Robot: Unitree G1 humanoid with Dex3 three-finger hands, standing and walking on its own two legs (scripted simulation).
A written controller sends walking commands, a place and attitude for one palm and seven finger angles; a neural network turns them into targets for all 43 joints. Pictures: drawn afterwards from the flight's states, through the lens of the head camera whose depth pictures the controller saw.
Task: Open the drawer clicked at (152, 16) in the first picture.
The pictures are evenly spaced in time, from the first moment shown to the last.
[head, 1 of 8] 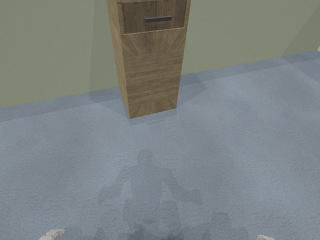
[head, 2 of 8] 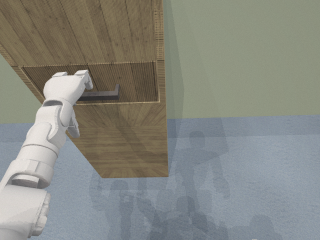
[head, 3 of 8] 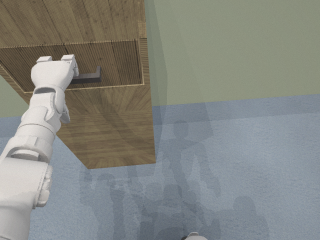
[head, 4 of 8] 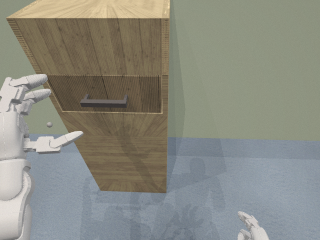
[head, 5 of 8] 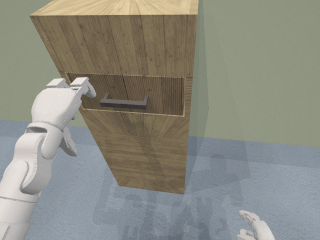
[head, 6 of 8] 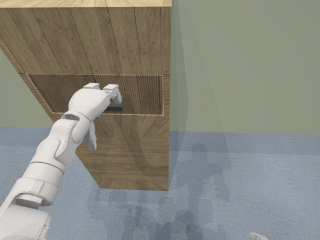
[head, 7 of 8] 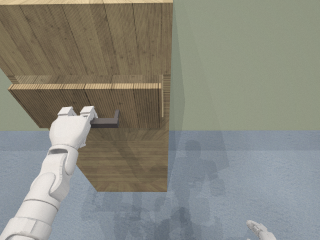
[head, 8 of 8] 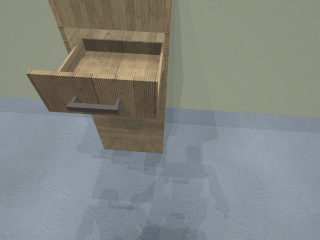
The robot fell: no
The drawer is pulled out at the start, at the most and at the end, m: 0.00 0.30 0.29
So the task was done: yes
